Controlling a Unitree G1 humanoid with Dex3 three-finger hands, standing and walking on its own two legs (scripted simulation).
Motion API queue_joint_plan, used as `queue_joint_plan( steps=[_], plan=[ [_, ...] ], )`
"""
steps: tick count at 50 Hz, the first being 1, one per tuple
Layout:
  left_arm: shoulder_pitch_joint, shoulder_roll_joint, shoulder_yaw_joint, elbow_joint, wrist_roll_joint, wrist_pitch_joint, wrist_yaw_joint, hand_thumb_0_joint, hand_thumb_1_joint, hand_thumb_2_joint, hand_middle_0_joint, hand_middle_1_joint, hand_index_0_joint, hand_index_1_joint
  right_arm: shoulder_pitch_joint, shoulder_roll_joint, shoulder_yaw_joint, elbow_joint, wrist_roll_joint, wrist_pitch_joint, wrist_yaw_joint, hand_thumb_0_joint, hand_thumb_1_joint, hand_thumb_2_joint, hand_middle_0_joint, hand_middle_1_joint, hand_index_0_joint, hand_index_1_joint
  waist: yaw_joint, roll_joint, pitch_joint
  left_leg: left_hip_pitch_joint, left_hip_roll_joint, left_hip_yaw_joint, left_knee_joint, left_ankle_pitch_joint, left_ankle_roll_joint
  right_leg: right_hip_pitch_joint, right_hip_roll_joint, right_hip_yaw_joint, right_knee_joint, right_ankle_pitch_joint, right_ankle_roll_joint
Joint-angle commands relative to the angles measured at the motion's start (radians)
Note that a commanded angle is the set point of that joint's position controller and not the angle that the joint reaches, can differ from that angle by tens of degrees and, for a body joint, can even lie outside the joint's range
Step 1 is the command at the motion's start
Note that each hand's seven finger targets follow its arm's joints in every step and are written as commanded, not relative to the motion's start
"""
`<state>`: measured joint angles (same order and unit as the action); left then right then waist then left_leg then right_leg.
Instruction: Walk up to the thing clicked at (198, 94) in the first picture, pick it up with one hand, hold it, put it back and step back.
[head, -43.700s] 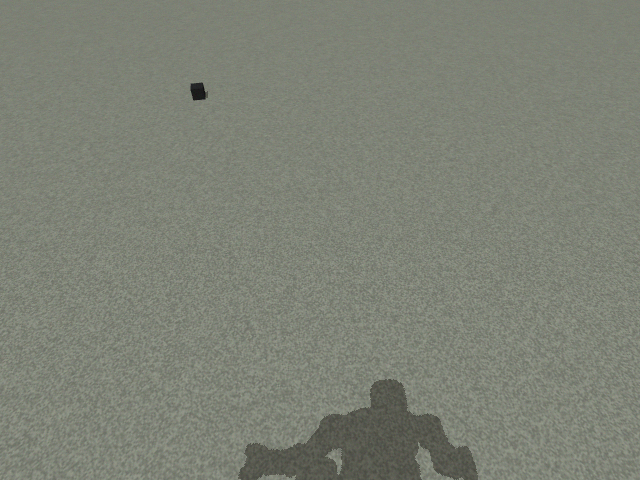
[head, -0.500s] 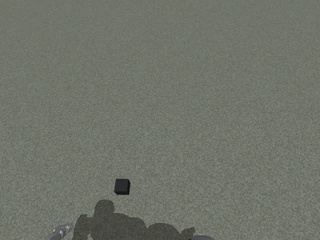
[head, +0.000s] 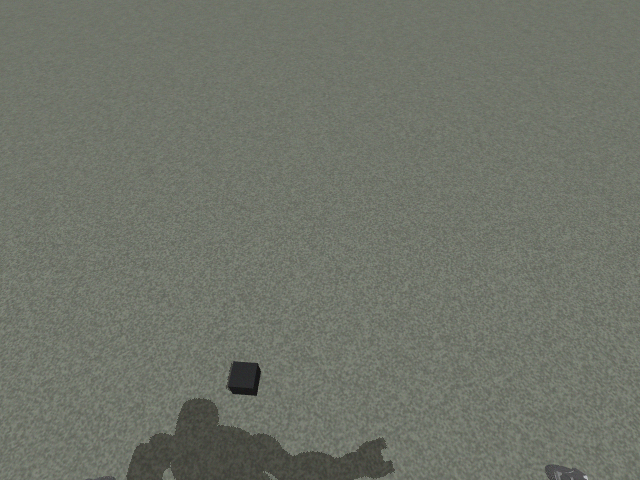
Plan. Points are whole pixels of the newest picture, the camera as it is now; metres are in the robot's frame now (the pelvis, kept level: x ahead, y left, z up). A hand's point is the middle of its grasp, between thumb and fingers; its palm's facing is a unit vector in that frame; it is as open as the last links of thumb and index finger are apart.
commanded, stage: walk up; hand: left
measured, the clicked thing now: (245, 378) +0.47 +0.25 -0.73
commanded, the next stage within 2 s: stand in 0.80 s
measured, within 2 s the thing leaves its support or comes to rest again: neither
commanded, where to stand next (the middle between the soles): +0.08 +0.01 m, yaw +0 degrees
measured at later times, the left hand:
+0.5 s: hand out of the picture +0.08 +0.26 -0.14, palm faces +0.01 -0.95 -0.32, open 7.4 cm
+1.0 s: hand out of the picture +0.08 +0.26 -0.13, palm faces +0.01 -0.94 -0.34, open 7.4 cm
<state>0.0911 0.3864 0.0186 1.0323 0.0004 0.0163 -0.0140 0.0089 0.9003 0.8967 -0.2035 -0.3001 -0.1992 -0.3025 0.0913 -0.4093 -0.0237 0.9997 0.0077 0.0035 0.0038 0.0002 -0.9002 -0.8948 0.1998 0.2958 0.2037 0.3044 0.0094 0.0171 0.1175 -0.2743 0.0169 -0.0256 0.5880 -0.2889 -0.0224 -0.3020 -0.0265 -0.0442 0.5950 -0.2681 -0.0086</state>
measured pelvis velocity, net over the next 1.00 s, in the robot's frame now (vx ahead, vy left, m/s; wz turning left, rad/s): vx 0.02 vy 0.00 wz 0.02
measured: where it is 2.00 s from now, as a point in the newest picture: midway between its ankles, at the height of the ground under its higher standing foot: outside the picture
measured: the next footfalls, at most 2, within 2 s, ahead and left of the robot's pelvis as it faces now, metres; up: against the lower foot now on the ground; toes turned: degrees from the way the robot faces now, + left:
none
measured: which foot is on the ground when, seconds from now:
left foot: down 0.00-1.00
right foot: down 0.00-1.00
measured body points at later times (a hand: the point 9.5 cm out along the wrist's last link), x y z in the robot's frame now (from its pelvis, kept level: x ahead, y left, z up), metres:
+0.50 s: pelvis +0.00 +0.01 +0.01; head +0.02 +0.01 +0.46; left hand +0.08 +0.31 -0.12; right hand +0.08 -0.30 -0.12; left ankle +0.02 +0.14 -0.73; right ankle +0.03 -0.12 -0.73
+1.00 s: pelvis +0.02 +0.00 +0.02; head +0.02 -0.01 +0.47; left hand +0.08 +0.31 -0.11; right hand +0.10 -0.30 -0.12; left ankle +0.02 +0.14 -0.73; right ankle +0.03 -0.12 -0.73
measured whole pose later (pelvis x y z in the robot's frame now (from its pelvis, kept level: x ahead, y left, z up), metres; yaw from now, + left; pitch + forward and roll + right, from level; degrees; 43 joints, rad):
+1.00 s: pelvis +0.02 +0.00 +0.02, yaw +1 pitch -1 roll +0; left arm 0.11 0.35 0.01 1.15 0.01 -0.02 -0.02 0.01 0.90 0.90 -0.20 -0.30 -0.20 -0.30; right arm 0.12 -0.35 0.00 1.12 -0.01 -0.01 0.02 0.00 -0.90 -0.89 0.20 0.30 0.20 0.30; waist 0.01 0.02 0.02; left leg -0.14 0.02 -0.04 0.35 -0.19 -0.03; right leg -0.16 -0.02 -0.06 0.35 -0.17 0.00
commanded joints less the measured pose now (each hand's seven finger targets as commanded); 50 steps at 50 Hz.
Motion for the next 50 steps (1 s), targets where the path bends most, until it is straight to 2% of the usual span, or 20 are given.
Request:
queue_joint_plan(
  steps=[1,3,5,8,11,15,19,23,24,31,39,40,41,42,46,50],
  plan=[
    [-0.071,0.225,0.049,-0.07,0.003,-0.024,0.01,0.0,0.9,0.9,-0.2,-0.3,-0.2,-0.3,0.019,-0.211,-0.041,-0.028,-0.001,-0.02,-0.007,0.0,-0.9,-0.9,0.2,0.3,0.2,0.3,-0.02,-0.078,-0.175,0.061,0.081,-0.09,-0.097,0.174,0.081,0.062,-0.126,0.156,-0.155,0.098,-0.063],
    [-0.064,0.218,0.048,-0.058,0.004,-0.024,0.009,0.0,0.9,0.9,-0.2,-0.3,-0.2,-0.3,-0.007,-0.212,-0.038,-0.025,-0.001,-0.022,-0.004,0.0,-0.9,-0.9,0.2,0.3,0.2,0.3,-0.01,-0.067,-0.17,0.05,0.089,-0.106,-0.12,0.174,0.081,0.082,-0.11,0.133,-0.164,0.081,-0.053],
    [-0.057,0.213,0.048,-0.05,0.002,-0.024,0.008,0.0,0.9,0.9,-0.2,-0.3,-0.2,-0.3,-0.021,-0.205,-0.033,-0.018,-0.003,-0.022,-0.002,0.0,-0.9,-0.9,0.2,0.3,0.2,0.3,-0.001,-0.064,-0.169,0.053,0.087,-0.103,-0.136,0.164,0.077,0.088,-0.113,0.136,-0.182,0.066,-0.052],
    [-0.071,0.211,0.048,-0.047,0.001,-0.023,0.006,0.0,0.9,0.9,-0.2,-0.3,-0.2,-0.3,-0.02,-0.203,-0.03,-0.003,-0.007,-0.024,-0.001,0.0,-0.9,-0.9,0.2,0.3,0.2,0.3,-0.006,-0.046,-0.166,0.045,0.094,-0.113,-0.177,0.14,0.072,0.104,-0.112,0.13,-0.2,0.039,-0.045],
    [-0.058,0.199,0.047,-0.031,0.002,-0.023,0.005,0.0,0.9,0.9,-0.2,-0.3,-0.2,-0.3,-0.041,-0.199,-0.027,0.006,-0.006,-0.026,0.0,0.0,-0.9,-0.9,0.2,0.3,0.2,0.3,0.007,-0.021,-0.165,0.034,0.103,-0.127,-0.212,0.13,0.07,0.139,-0.102,0.11,-0.21,0.041,-0.037],
    [-0.061,0.197,0.046,-0.019,0.0,-0.025,0.005,0.0,0.9,0.9,-0.2,-0.3,-0.2,-0.3,-0.051,-0.184,-0.022,0.02,-0.008,-0.026,0.002,0.0,-0.9,-0.9,0.2,0.3,0.2,0.3,0.005,-0.01,-0.139,0.031,0.093,-0.12,-0.24,0.09,0.055,0.131,-0.109,0.119,-0.253,0.021,-0.031],
    [-0.058,0.19,0.046,-0.008,0.004,-0.027,0.005,0.0,0.9,0.9,-0.2,-0.3,-0.2,-0.3,-0.045,-0.184,-0.025,0.034,-0.009,-0.028,0.002,0.0,-0.9,-0.9,0.2,0.3,0.2,0.3,0.001,0.002,-0.145,0.028,0.099,-0.125,-0.265,0.065,0.054,0.151,-0.104,0.111,-0.267,0.013,-0.027],
    [-0.054,0.185,0.048,-0.002,0.002,-0.032,0.005,0.0,0.9,0.9,-0.2,-0.3,-0.2,-0.3,-0.04,-0.176,-0.02,0.037,-0.007,-0.032,0.0,0.0,-0.9,-0.9,0.2,0.3,0.2,0.3,0.003,0.01,-0.187,0.049,0.105,-0.117,-0.26,0.168,0.052,0.203,-0.103,0.095,-0.25,0.122,-0.023],
    [-0.057,0.185,0.049,0.001,0.002,-0.031,0.006,0.0,0.9,0.9,-0.2,-0.3,-0.2,-0.3,-0.042,-0.176,-0.021,0.04,-0.008,-0.031,-0.001,0.0,-0.9,-0.9,0.2,0.3,0.2,0.3,0.002,0.01,-0.18,0.042,0.101,-0.114,-0.261,0.168,0.05,0.201,-0.102,0.092,-0.249,0.129,-0.021],
    [-0.051,0.183,0.048,0.01,0.004,-0.03,0.007,0.0,0.9,0.9,-0.2,-0.3,-0.2,-0.3,-0.048,-0.175,-0.021,0.041,-0.007,-0.027,-0.001,0.0,-0.9,-0.9,0.2,0.3,0.2,0.3,-0.004,-0.002,-0.148,0.037,0.098,-0.115,-0.268,0.125,0.049,0.17,-0.108,0.1,-0.275,0.092,-0.023],
    [-0.045,0.182,0.051,0.007,0.004,-0.032,0.006,0.0,0.9,0.9,-0.2,-0.3,-0.2,-0.3,-0.037,-0.171,-0.02,0.04,-0.004,-0.025,-0.002,0.0,-0.9,-0.9,0.2,0.3,0.2,0.3,-0.004,-0.024,-0.168,0.064,0.094,-0.104,-0.249,0.177,0.046,0.179,-0.114,0.103,-0.278,0.122,-0.025],
    [-0.035,0.17,0.034,0.034,0.006,-0.039,0.005,0.0,0.9,0.9,-0.2,-0.3,-0.2,-0.3,-0.03,-0.15,-0.009,0.055,-0.022,-0.027,-0.001,0.0,-0.9,-0.9,0.2,0.3,0.2,0.3,-0.008,-0.016,-0.223,0.103,0.1,-0.104,-0.287,0.064,0.046,0.194,-0.122,0.117,-0.326,0.01,-0.018],
    [-0.047,0.18,0.036,0.031,0.011,-0.043,0.004,0.0,0.9,0.9,-0.2,-0.3,-0.2,-0.3,-0.034,-0.154,-0.012,0.054,-0.026,-0.029,-0.001,0.0,-0.9,-0.9,0.2,0.3,0.2,0.3,-0.009,-0.023,-0.195,0.094,0.101,-0.111,-0.299,0.032,0.045,0.175,-0.12,0.122,-0.328,-0.02,-0.016],
    [-0.05,0.183,0.035,0.034,0.013,-0.044,0.004,0.0,0.9,0.9,-0.2,-0.3,-0.2,-0.3,-0.046,-0.159,-0.014,0.053,-0.025,-0.03,-0.001,0.0,-0.9,-0.9,0.2,0.3,0.2,0.3,-0.007,-0.027,-0.186,0.1,0.101,-0.112,-0.299,0.042,0.046,0.164,-0.121,0.123,-0.333,-0.023,-0.019],
    [-0.04,0.187,0.03,0.046,0.009,-0.052,0.008,0.0,0.9,0.9,-0.2,-0.3,-0.2,-0.3,-0.025,-0.16,-0.013,0.063,-0.023,-0.032,0.001,0.0,-0.9,-0.9,0.2,0.3,0.2,0.3,-0.006,-0.028,-0.123,0.082,0.097,-0.102,-0.307,0.078,0.044,0.152,-0.119,0.12,-0.341,-0.001,-0.009],
    [-0.034,0.179,0.027,0.054,0.006,-0.06,0.012,0.0,0.9,0.9,-0.2,-0.3,-0.2,-0.3,-0.02,-0.16,-0.013,0.065,-0.021,-0.04,-0.002,0.0,-0.9,-0.9,0.2,0.3,0.2,0.3,-0.006,-0.019,-0.131,0.094,0.106,-0.1,-0.304,0.194,0.043,0.192,-0.115,0.102,-0.321,0.148,-0.004]
  ],
)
